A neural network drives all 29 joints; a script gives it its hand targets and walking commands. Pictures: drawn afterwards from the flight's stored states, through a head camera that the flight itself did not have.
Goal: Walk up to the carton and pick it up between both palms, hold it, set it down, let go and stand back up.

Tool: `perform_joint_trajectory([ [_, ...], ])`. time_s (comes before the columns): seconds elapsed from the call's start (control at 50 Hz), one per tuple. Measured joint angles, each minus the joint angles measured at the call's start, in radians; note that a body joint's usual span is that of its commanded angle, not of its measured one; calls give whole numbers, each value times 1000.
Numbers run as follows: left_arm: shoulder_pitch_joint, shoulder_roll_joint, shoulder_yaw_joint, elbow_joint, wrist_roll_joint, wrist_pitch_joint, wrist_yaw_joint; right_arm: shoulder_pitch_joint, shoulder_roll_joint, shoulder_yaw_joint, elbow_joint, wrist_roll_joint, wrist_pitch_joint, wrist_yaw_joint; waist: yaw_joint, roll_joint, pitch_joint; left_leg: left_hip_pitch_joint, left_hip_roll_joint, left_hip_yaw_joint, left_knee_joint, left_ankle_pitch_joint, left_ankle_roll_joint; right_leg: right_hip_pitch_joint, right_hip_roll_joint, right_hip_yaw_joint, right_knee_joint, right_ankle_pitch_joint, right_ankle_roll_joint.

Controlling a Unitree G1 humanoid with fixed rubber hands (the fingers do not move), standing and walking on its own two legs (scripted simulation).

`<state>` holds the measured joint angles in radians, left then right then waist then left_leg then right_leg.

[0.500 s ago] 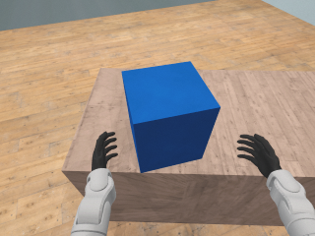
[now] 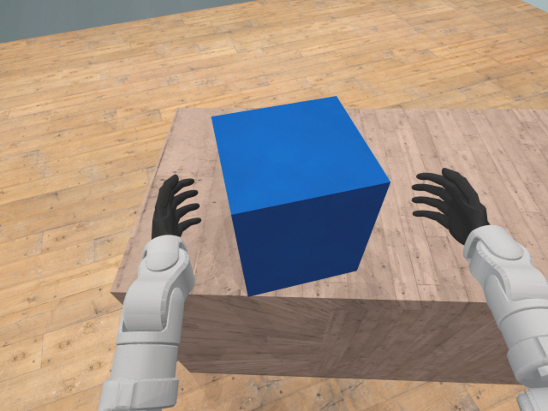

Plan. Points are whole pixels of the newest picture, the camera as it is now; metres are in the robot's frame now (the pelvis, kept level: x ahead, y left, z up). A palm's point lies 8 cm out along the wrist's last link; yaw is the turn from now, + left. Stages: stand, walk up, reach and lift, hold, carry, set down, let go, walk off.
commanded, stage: reach and lift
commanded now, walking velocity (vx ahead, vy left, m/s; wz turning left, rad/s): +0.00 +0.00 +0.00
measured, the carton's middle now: (290, 200) +0.45 +0.04 +0.02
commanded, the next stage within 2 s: none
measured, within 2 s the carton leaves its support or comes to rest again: neither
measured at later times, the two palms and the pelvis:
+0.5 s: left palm (167, 196) +0.36 +0.20 +0.12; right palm (445, 175) +0.46 -0.19 +0.10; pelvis -0.01 +0.00 +0.00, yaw +1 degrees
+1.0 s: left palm (168, 178) +0.40 +0.22 +0.11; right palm (425, 147) +0.50 -0.16 +0.11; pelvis -0.01 -0.01 -0.01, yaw +2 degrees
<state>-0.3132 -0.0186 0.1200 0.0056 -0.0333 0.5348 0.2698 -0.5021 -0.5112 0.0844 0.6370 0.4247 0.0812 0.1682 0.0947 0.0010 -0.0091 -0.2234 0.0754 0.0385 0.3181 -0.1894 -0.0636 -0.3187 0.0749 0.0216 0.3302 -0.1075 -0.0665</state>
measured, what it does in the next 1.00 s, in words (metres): stands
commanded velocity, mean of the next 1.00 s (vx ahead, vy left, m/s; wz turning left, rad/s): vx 0.00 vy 0.00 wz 0.00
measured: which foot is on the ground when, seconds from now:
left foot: down 0.00-1.00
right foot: down 0.00-1.00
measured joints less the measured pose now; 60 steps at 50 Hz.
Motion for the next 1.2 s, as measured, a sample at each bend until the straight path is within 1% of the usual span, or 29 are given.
perform_joint_trajectory([
  [0.08, -42, 7, 10, 6, -12, 39, -10, -52, -5, -3, 17, -1, 34, -5, 6, 3, -8, -20, -1, -6, 1, 5, -1, -15, -1, -3, -5, 8, 0],
  [0.14, -72, 13, 12, 12, -24, 51, -10, -89, -9, -10, 27, -6, 46, -6, 10, 8, -17, -43, -2, -12, 10, 8, -1, -34, -2, -6, -3, 12, 0],
  [0.2, -108, 17, 19, 37, -23, 64, -14, -129, -13, -13, 52, -14, 63, -6, 16, 14, -20, -57, -5, -16, 11, 12, 0, -47, -4, -8, -2, 16, 1],
  [0.26, -148, 26, 29, 71, -42, 74, -13, -167, -15, -15, 73, -25, 88, -5, 22, 14, -28, -78, -8, -18, 12, 19, 1, -70, -7, -9, 4, 19, 2],
  [0.38, -251, 50, 31, 161, -74, 79, 10, -253, -11, -28, 134, -51, 122, 7, 37, 10, -53, -143, -11, -22, 27, 24, -1, -133, -8, -10, 18, 24, 1],
  [0.42, -277, 54, 30, 173, -83, 82, 16, -278, -12, -30, 143, -52, 128, 6, 42, 12, -62, -165, -10, -24, 36, 23, -2, -152, -7, -11, 20, 27, 0],
  [0.52, -333, 56, 34, 196, -81, 89, 8, -339, -24, -22, 178, -37, 134, -4, 57, 27, -71, -196, -7, -28, 45, 23, -4, -176, -5, -13, 16, 33, 0],
  [0.6, -374, 62, 40, 230, -100, 89, 6, -376, -32, -24, 188, -46, 148, -9, 69, 32, -93, -228, -7, -30, 47, 25, -5, -208, -4, -14, 19, 34, 0],
  [0.68, -416, 66, 68, 270, -92, 83, -2, -423, -37, -14, 209, -48, 160, -16, 78, 33, -103, -247, -7, -29, 45, 28, -6, -231, -3, -11, 22, 36, -1],
  [0.78, -465, 82, 87, 327, -100, 61, -5, -480, -36, -12, 241, -50, 166, -22, 78, 34, -122, -283, -8, -35, 44, 34, -9, -264, -3, -16, 21, 40, -2],
  [0.9, -534, 91, 96, 443, -104, 17, -6, -544, -33, -13, 303, -62, 164, -28, 93, 30, -138, -317, -8, -35, 47, 36, -9, -298, -3, -13, 22, 43, -2],
  [1.0, -534, 68, 121, 506, -57, -49, -27, -555, -1, -21, 357, -95, 125, -33, 92, 27, -132, -314, -10, -38, 35, 41, -9, -293, -4, -15, 11, 46, -1],
  [1.1, -475, 27, 128, 556, -6, -166, -47, -503, 51, -73, 406, -168, 25, -41, 80, 23, -135, -319, -13, -49, 29, 41, -7, -291, -8, -24, -1, 46, 0],
  [1.16, -422, -3, 113, 574, 27, -255, -44, -461, 76, -96, 446, -199, -57, -37, 76, 26, -143, -331, -13, -56, 33, 39, -7, -294, -9, -30, -9, 46, 1],
  [1.2, -390, -21, 95, 588, 33, -310, -39, -432, 86, -100, 465, -206, -108, -36, 79, 29, -152, -346, -12, -58, 42, 34, -5, -303, -8, -32, -13, 47, 2],
])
